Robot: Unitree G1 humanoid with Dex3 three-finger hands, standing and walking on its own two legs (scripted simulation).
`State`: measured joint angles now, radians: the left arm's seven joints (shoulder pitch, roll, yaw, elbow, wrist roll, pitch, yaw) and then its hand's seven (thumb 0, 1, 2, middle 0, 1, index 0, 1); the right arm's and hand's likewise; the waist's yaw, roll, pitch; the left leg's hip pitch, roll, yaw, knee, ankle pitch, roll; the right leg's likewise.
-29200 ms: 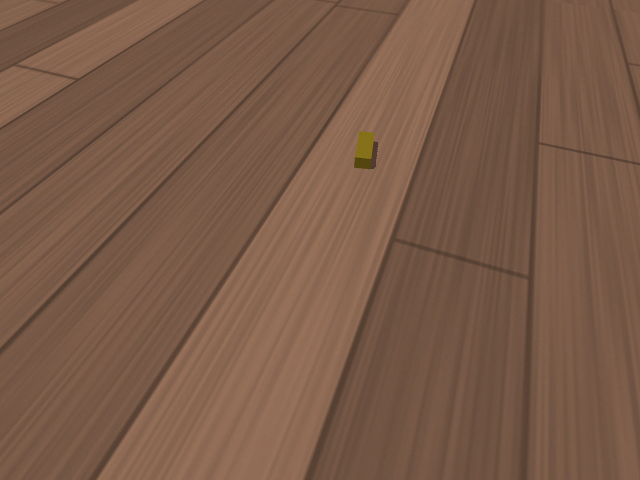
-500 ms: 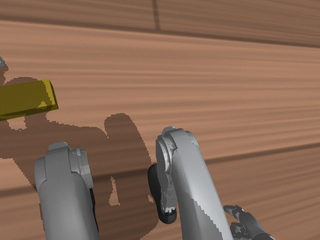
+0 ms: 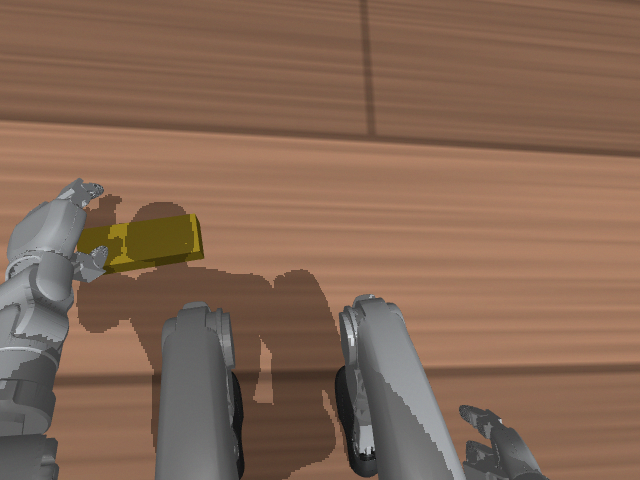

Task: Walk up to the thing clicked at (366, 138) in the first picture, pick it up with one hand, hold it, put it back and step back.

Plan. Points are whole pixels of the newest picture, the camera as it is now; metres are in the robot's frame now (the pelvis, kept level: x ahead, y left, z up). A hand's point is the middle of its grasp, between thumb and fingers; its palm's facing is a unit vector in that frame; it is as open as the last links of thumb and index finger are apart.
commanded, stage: home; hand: left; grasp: from above
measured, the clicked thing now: (143, 245) +0.47 +0.31 -0.40
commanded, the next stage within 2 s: none
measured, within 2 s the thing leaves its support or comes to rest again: neither
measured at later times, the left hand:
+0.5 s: hand (19, 347) +0.26 +0.23 +0.10, palm faces +0.10 -0.94 -0.33, open 7.4 cm
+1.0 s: hand out of the picture +0.22 +0.21 +0.24, palm faces +0.20 -0.96 -0.20, open 7.4 cm
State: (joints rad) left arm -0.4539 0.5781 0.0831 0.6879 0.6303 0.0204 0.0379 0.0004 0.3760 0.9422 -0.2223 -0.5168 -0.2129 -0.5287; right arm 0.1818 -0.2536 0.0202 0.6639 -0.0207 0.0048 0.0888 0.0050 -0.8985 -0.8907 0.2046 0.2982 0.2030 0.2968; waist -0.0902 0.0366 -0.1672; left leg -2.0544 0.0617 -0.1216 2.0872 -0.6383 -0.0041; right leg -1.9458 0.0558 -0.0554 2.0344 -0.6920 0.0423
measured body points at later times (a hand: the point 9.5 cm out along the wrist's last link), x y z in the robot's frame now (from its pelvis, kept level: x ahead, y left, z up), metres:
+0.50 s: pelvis +0.04 +0.00 +0.19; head +0.14 +0.04 +0.62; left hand +0.25 +0.28 +0.12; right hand +0.26 -0.21 +0.10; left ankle +0.09 +0.13 -0.40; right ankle +0.09 -0.13 -0.40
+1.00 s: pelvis +0.09 +0.01 +0.29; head +0.10 +0.01 +0.74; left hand +0.21 +0.26 +0.26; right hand +0.27 -0.21 +0.22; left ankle +0.09 +0.13 -0.40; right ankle +0.09 -0.13 -0.40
